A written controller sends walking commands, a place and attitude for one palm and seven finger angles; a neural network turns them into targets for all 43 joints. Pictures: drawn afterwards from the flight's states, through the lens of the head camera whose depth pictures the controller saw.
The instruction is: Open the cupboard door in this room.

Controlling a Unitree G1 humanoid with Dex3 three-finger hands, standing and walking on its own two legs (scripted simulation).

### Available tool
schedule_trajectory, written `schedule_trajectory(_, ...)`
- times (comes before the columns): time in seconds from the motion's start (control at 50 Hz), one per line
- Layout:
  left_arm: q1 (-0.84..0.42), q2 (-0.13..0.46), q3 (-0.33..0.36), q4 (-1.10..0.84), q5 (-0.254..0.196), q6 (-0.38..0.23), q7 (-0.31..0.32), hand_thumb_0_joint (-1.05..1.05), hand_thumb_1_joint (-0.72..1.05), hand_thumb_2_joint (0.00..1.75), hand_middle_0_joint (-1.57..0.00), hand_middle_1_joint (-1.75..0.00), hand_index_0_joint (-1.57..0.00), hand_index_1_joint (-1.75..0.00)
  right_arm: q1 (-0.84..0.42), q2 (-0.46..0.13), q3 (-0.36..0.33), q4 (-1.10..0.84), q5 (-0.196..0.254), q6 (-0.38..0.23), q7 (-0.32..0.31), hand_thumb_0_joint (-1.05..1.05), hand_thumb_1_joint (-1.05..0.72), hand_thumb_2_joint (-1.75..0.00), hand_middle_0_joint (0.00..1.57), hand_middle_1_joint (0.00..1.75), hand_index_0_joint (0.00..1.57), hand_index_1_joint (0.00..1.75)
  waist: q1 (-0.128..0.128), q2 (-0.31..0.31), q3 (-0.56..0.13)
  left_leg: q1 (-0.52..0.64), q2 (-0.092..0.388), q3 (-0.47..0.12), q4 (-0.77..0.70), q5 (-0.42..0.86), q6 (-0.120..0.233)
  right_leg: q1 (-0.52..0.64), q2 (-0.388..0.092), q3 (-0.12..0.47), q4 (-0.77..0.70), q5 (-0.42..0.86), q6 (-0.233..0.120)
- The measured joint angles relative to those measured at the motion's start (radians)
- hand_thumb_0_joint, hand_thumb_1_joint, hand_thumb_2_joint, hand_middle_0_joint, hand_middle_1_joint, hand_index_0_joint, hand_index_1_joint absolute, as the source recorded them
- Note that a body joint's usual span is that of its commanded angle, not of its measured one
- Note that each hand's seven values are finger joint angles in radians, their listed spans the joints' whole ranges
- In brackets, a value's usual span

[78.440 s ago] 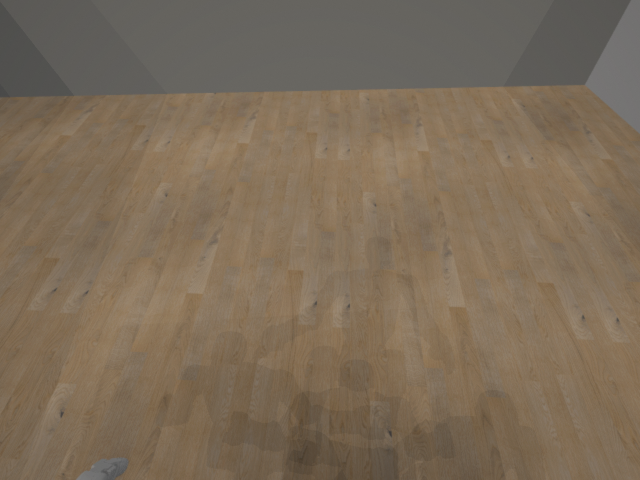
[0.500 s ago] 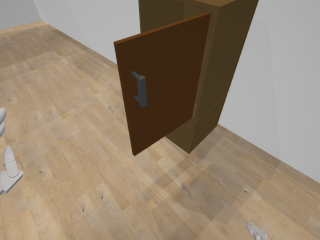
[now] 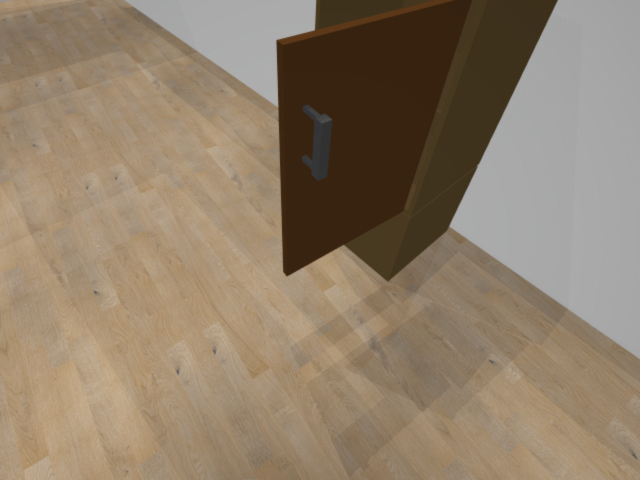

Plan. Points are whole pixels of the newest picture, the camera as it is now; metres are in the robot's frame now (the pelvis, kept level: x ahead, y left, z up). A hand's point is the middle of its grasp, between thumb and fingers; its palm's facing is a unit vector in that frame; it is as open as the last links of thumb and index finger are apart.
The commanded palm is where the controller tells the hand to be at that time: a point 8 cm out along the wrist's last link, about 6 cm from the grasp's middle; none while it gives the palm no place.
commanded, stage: let the arm hang, fingers relaxed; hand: left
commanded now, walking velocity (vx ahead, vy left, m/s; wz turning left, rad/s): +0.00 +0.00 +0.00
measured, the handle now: (314, 143) +0.64 +0.06 +0.05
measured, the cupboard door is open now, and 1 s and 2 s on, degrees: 83 83 83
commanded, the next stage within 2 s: look to check the result in 0.70 s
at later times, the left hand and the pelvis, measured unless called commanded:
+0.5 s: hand out of the picture +0.02 +0.20 -0.17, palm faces +0.02 -0.97 -0.24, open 7.4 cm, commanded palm none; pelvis +0.00 +0.00 +0.00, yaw -1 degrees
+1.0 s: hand out of the picture +0.06 +0.20 -0.16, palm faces -0.01 -0.96 -0.28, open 7.4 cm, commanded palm none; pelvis +0.03 -0.02 +0.01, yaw -1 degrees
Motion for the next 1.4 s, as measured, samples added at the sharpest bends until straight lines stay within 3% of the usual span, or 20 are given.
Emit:
schedule_trajectory(0.18, 0.080, 0.012, 0.015, 0.109, -0.003, -0.013, 0.012, 0.01, 0.92, 0.90, -0.20, -0.30, -0.20, -0.30, 0.067, 0.035, -0.017, 0.082, 0.007, 0.004, -0.011, 0.01, -0.90, -0.90, 0.20, 0.30, 0.21, 0.30, 0.006, 0.046, 0.006, 0.018, -0.008, 0.006, -0.030, 0.016, 0.008, 0.011, -0.009, 0.005, -0.017, 0.011, 0.005)
schedule_trajectory(0.4, -0.011, 0.012, 0.024, 0.071, -0.002, -0.030, 0.020, 0.00, 0.91, 0.90, -0.20, -0.30, -0.20, -0.30, 0.045, 0.035, -0.026, 0.089, 0.002, -0.010, -0.008, 0.01, -0.90, -0.90, 0.21, 0.30, 0.21, 0.30, -0.012, 0.060, -0.034, 0.027, -0.012, 0.016, -0.022, 0.007, 0.008, 0.007, -0.015, 0.015, 0.014, -0.009, 0.005)
schedule_trajectory(0.66, -0.137, 0.002, 0.018, 0.026, -0.003, -0.051, 0.013, 0.00, 0.90, 0.90, -0.20, -0.30, -0.20, -0.30, -0.007, 0.009, -0.023, 0.083, 0.001, -0.031, -0.005, 0.01, -0.91, -0.90, 0.20, 0.30, 0.20, 0.30, -0.027, 0.043, -0.037, 0.063, -0.007, 0.016, -0.055, 0.009, -0.004, 0.041, -0.009, 0.016, -0.017, -0.008, -0.002)
schedule_trajectory(1.02, -0.130, 0.049, 0.020, 0.063, -0.008, -0.048, 0.013, 0.00, 0.90, 0.90, -0.20, -0.30, -0.20, -0.30, -0.055, -0.039, -0.018, 0.096, 0.005, -0.028, -0.007, 0.01, -0.91, -0.90, 0.20, 0.30, 0.20, 0.30, -0.016, 0.047, 0.001, 0.101, 0.009, 0.012, -0.084, -0.003, -0.020, 0.093, 0.010, 0.016, -0.083, 0.001, -0.015)
schedule_trajectory(1.4, -0.163, 0.063, 0.015, 0.056, -0.008, -0.055, 0.011, 0.00, 0.90, 0.90, -0.20, -0.30, -0.20, -0.30, -0.102, -0.065, -0.012, 0.089, 0.007, -0.033, -0.008, 0.01, -0.90, -0.90, 0.20, 0.30, 0.21, 0.30, -0.010, 0.040, -0.007, 0.130, 0.014, 0.015, -0.107, -0.013, -0.028, 0.127, 0.016, 0.020, -0.120, -0.001, -0.022)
